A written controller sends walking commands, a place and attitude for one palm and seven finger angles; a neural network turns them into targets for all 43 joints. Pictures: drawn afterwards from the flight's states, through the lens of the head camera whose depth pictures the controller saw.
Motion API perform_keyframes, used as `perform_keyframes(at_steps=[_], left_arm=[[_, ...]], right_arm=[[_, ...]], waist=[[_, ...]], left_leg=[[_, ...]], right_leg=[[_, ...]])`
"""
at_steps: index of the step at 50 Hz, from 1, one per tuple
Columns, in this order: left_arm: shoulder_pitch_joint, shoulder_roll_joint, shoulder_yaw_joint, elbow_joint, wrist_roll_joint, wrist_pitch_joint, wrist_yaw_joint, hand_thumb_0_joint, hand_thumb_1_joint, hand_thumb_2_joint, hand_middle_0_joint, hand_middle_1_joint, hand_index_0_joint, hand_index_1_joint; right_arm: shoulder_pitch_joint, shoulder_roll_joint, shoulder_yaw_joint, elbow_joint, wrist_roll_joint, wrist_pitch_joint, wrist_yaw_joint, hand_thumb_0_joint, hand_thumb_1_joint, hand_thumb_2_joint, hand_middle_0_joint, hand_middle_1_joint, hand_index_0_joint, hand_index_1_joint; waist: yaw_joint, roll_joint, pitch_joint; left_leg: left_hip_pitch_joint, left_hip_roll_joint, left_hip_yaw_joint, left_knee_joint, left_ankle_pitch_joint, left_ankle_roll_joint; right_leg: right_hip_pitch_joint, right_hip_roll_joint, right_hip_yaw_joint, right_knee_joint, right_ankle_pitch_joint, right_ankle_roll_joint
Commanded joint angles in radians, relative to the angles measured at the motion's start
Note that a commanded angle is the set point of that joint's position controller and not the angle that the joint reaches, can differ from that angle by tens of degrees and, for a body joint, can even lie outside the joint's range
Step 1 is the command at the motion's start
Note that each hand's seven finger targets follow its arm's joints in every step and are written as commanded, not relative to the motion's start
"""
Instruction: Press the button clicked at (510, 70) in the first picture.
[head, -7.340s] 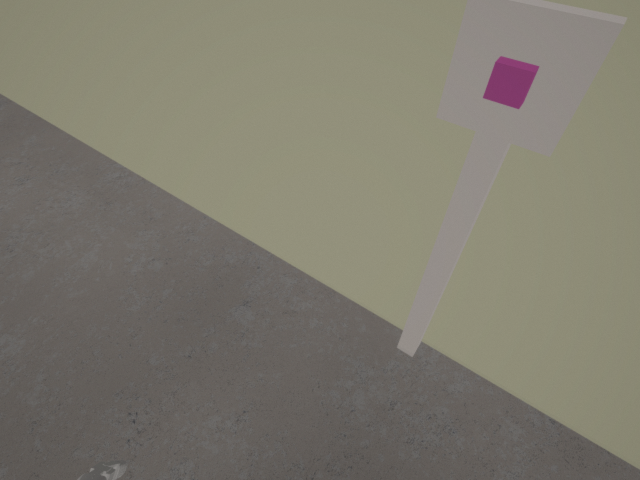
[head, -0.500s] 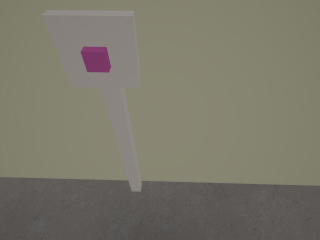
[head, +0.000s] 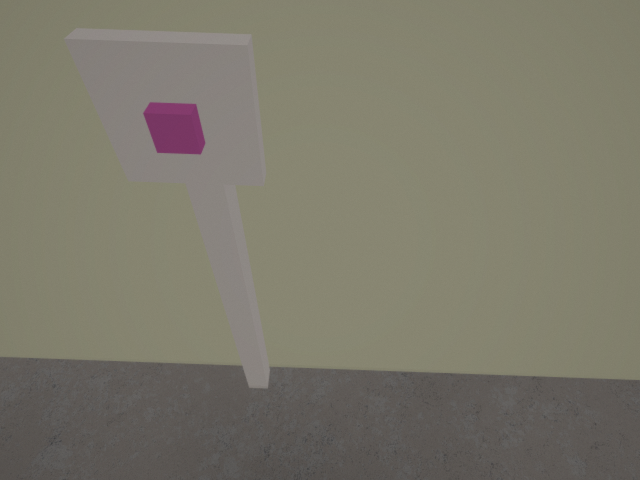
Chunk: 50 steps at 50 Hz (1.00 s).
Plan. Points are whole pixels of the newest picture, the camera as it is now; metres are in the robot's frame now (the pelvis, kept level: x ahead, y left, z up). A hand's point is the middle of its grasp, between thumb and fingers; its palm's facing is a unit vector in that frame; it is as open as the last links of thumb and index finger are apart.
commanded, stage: look again from close up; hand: left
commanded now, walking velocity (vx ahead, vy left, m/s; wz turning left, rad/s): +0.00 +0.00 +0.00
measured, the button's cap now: (176, 127) +0.47 +0.22 +0.20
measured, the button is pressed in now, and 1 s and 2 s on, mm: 0 0 0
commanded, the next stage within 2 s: raise the hand and make a fist in 0.60 s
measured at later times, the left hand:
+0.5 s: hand out of the picture +0.04 +0.20 -0.18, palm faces +0.02 -0.98 -0.22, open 7.4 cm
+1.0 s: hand (179, 402) +0.20 +0.18 +0.01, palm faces +0.04 -1.00 -0.05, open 6.3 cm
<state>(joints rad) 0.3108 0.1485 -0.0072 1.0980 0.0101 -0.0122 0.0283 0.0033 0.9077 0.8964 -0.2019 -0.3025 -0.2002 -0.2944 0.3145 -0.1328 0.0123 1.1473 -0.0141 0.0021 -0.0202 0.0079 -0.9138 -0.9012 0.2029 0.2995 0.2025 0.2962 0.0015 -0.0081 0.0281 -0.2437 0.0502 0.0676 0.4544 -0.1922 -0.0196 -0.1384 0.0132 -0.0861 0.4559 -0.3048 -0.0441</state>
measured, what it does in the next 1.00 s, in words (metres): stands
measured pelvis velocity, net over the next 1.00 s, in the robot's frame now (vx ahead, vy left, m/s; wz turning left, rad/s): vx -0.01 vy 0.00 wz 0.00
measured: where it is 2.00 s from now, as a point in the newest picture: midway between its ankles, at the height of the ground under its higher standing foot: outside the picture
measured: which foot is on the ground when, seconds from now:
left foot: down 0.00-1.00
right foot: down 0.00-1.00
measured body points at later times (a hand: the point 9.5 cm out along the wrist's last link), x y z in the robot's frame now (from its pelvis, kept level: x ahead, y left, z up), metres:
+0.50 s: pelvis +0.02 +0.02 -0.01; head +0.03 +0.02 +0.44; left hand +0.04 +0.25 -0.16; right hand +0.04 -0.20 -0.17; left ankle +0.03 +0.13 -0.74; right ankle -0.03 -0.08 -0.74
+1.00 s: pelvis -0.01 +0.00 -0.04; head +0.02 -0.01 +0.41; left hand +0.19 +0.23 +0.02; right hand +0.19 -0.25 -0.11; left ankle +0.03 +0.13 -0.74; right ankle -0.03 -0.09 -0.74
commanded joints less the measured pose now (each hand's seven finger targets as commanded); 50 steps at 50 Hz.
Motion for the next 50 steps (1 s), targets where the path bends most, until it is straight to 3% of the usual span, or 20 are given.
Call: perform_keyframes(at_steps=[1,4,5,6,7,8,10,13,16,34,35,36,37,38,39,40,42,45,47,50], left_arm=[[0.073,0.097,0.024,-0.02,0.0,-0.013,0.007,0.0,0.9,0.9,-0.2,-0.3,-0.2,-0.3],[0.089,0.091,0.023,-0.013,0.002,-0.016,0.01,0.0,0.9,0.9,-0.2,-0.3,-0.2,-0.3],[0.162,0.087,0.018,0.016,0.016,-0.037,0.048,0.0,0.9,0.9,-0.2,-0.3,-0.2,-0.3],[0.093,0.14,0.018,-0.04,0.012,-0.045,0.04,0.0,0.9,0.9,-0.2,-0.3,-0.2,-0.3],[0.043,0.125,0.016,-0.06,0.012,-0.047,0.033,0.0,0.9,0.9,-0.2,-0.3,-0.2,-0.3],[0.01,0.123,0.023,-0.077,0.013,-0.05,0.031,0.0,0.9,0.9,-0.2,-0.3,-0.2,-0.3],[0.032,0.097,0.021,-0.075,0.006,-0.045,0.028,0.0,0.9,0.9,-0.2,-0.3,-0.2,-0.3],[0.067,0.082,0.016,-0.065,0.006,-0.027,0.024,0.0,0.9,0.9,-0.2,-0.3,-0.2,-0.3],[0.074,0.079,0.012,-0.058,0.004,-0.02,0.021,0.0,0.9,0.9,-0.2,-0.3,-0.2,-0.3],[0.034,0.13,0.014,-0.046,0.002,-0.007,0.014,0.0,0.9,0.9,-0.2,-0.3,-0.2,-0.3],[0.098,0.127,0.015,-0.031,0.017,-0.028,0.052,0.0,0.9,0.9,-0.2,-0.3,-0.2,-0.3],[-0.634,0.404,0.206,-1.63,-0.176,-0.239,0.05,0.0,0.9,0.9,-0.228,-0.33,-0.228,-0.33],[-0.126,0.312,0.156,-1.394,-0.095,-0.194,0.084,0.0,0.9,0.9,-0.255,-0.36,-0.255,-0.36],[0.141,0.09,0.03,-1.235,-0.133,-0.063,0.11,0.0,0.9,0.9,-0.282,-0.39,-0.282,-0.39],[0.153,-0.019,-0.008,-1.184,-0.156,-0.046,0.09,0.0,0.9,0.9,-0.31,-0.42,-0.31,-0.42],[0.05,0.061,0.066,-1.22,-0.158,-0.084,0.076,0.0,0.9,0.9,-0.337,-0.45,-0.337,-0.45],[0.238,0.064,0.139,-1.087,-0.176,-0.195,0.004,0.0,0.9,0.9,-0.393,-0.51,-0.393,-0.51],[0.396,0.008,0.15,-0.985,-0.214,-0.413,-0.171,0.0,0.9,0.9,-0.475,-0.6,-0.475,-0.6],[0.354,0.063,0.196,-1.003,-0.255,-0.549,-0.304,0.0,0.9,0.9,-0.53,-0.66,-0.53,-0.66],[0.32,0.182,0.307,-1.139,-0.31,-0.52,-0.368,0.0,0.9,0.9,-0.613,-0.75,-0.613,-0.75]], right_arm=[[0.032,-0.092,-0.018,-0.037,0.001,-0.021,-0.011,0.0,-0.9,-0.9,0.2,0.3,0.2,0.3],[0.026,-0.092,-0.019,-0.036,0.003,-0.023,-0.013,0.0,-0.9,-0.9,0.2,0.3,0.2,0.3],[-0.089,-0.108,-0.023,-0.106,0.01,-0.033,-0.003,0.0,-0.9,-0.9,0.2,0.3,0.2,0.3],[-0.015,-0.048,-0.019,-0.132,0.007,-0.015,0.005,0.0,-0.9,-0.9,0.2,0.3,0.2,0.3],[0.023,-0.053,-0.022,-0.12,0.003,-0.01,0.008,0.0,-0.9,-0.9,0.2,0.3,0.2,0.3],[0.053,-0.049,-0.022,-0.121,-0.003,-0.012,0.012,0.0,-0.9,-0.9,0.2,0.3,0.2,0.3],[0.064,-0.073,-0.02,-0.129,-0.003,-0.023,0.008,0.0,-0.9,-0.9,0.2,0.3,0.2,0.3],[0.044,-0.101,-0.017,-0.134,-0.001,-0.032,-0.001,0.0,-0.9,-0.9,0.2,0.3,0.2,0.3],[0.024,-0.114,-0.017,-0.14,0.0,-0.029,-0.005,0.0,-0.9,-0.9,0.2,0.3,0.2,0.3],[-0.017,-0.138,-0.01,-0.084,0.001,-0.027,-0.008,0.0,-0.9,-0.9,0.2,0.3,0.2,0.3],[-0.085,-0.161,-0.02,-0.147,0.01,-0.032,-0.003,0.0,-0.9,-0.9,0.2,0.3,0.2,0.3],[-0.052,-0.319,-0.068,-0.473,0.049,-0.187,-0.033,0.0,-0.9,-0.9,0.2,0.3,0.2,0.3],[-0.096,-0.217,-0.03,-0.425,0.033,-0.291,-0.066,0.0,-0.9,-0.9,0.2,0.3,0.2,0.3],[-0.118,-0.179,-0.04,-0.415,0.055,-0.316,-0.063,0.0,-0.9,-0.9,0.2,0.3,0.2,0.3],[-0.081,-0.178,-0.05,-0.397,0.057,-0.316,-0.053,0.0,-0.9,-0.9,0.2,0.3,0.2,0.3],[-0.117,-0.21,-0.08,-0.448,0.047,-0.316,-0.048,0.0,-0.9,-0.9,0.2,0.3,0.2,0.3],[-0.14,-0.225,-0.1,-0.501,0.02,-0.303,-0.041,0.0,-0.9,-0.9,0.2,0.3,0.2,0.3],[-0.197,-0.22,-0.113,-0.574,0.013,-0.281,-0.008,0.0,-0.9,-0.9,0.2,0.3,0.2,0.3],[-0.226,-0.225,-0.121,-0.625,0.024,-0.283,0.01,0.0,-0.9,-0.9,0.2,0.3,0.2,0.3],[-0.253,-0.228,-0.119,-0.737,0.049,-0.261,-0.003,0.0,-0.9,-0.9,0.2,0.3,0.2,0.3]], waist=[[0.006,0.009,0.044],[0.007,0.005,0.043],[0.042,0.01,0.091],[-0.036,-0.012,0.04],[-0.053,-0.014,0.028],[-0.062,0.011,-0.01],[-0.044,-0.007,0.004],[-0.008,0.079,0.019],[-0.004,-0.017,0.031],[0.007,0.014,0.017],[0.026,-0.031,0.077],[-0.082,0.211,-0.455],[0.015,0.35,-0.493],[-0.022,0.294,-0.353],[-0.033,0.174,-0.206],[-0.049,0.068,-0.071],[-0.016,-0.147,-0.06],[0.04,-0.219,-0.147],[0.047,-0.158,-0.192],[0.067,-0.025,-0.308]], left_leg=[[0.03,0.06,-0.073,-0.063,0.088,0.036],[0.037,0.063,-0.072,-0.055,0.112,0.038],[-0.049,0.047,-0.036,0.171,0.054,0.012],[-0.066,0.018,-0.053,0.192,-0.142,0.025],[-0.039,0.025,-0.045,0.189,-0.135,0.026],[-0.01,0.016,-0.036,0.152,-0.075,0.024],[0.013,0.036,-0.068,0.078,0.04,0.039],[-0.026,0.064,-0.121,0.028,0.153,0.068],[-0.019,0.057,-0.115,0.008,0.112,0.068],[0.052,0.056,-0.093,-0.033,0.205,0.064],[-0.015,0.062,-0.073,0.173,0.3,0.038],[0.287,-0.032,-0.074,0.038,0.464,0.054],[0.477,0.032,-0.116,-0.014,0.611,0.057],[0.334,0.025,-0.121,-0.029,0.617,0.018],[0.25,0.016,-0.115,-0.003,0.566,0.023],[0.12,0.01,-0.124,0.047,0.394,0.026],[-0.068,-0.029,-0.093,0.143,0.155,0.032],[-0.237,-0.046,-0.057,0.293,0.176,0.017],[-0.343,-0.056,-0.049,0.368,0.073,0.011],[-0.338,-0.074,-0.01,0.393,0.016,0.028]], right_leg=[[-0.084,-0.125,0.121,-0.132,0.093,-0.005],[-0.077,-0.124,0.118,-0.125,0.146,-0.002],[-0.108,-0.195,0.224,-0.149,0.581,0.049],[-0.099,-0.249,0.223,-0.156,0.415,-0.006],[-0.142,-0.226,0.194,-0.159,0.214,-0.052],[-0.124,-0.202,0.153,-0.124,0.201,-0.06],[-0.137,-0.153,0.125,-0.072,0.168,-0.043],[-0.085,-0.097,0.087,-0.012,0.132,-0.013],[-0.083,-0.099,0.095,-0.027,0.115,-0.007],[-0.033,-0.116,0.091,-0.046,0.213,0.008],[-0.093,-0.166,0.174,-0.087,0.593,0.034],[-0.041,-0.082,0.063,0.034,0.618,-0.003],[-0.103,-0.026,0.033,0.144,0.341,-0.002],[-0.186,-0.015,-0.013,0.203,0.116,0.017],[-0.245,-0.019,-0.012,0.175,0.074,0.028],[-0.304,-0.017,-0.021,0.115,0.054,0.032],[-0.337,-0.008,-0.035,0.095,0.128,0.035],[-0.397,-0.001,-0.032,0.291,0.27,0.036],[-0.438,-0.02,0.012,0.356,0.238,0.036],[-0.365,-0.041,0.089,0.325,0.16,0.04]])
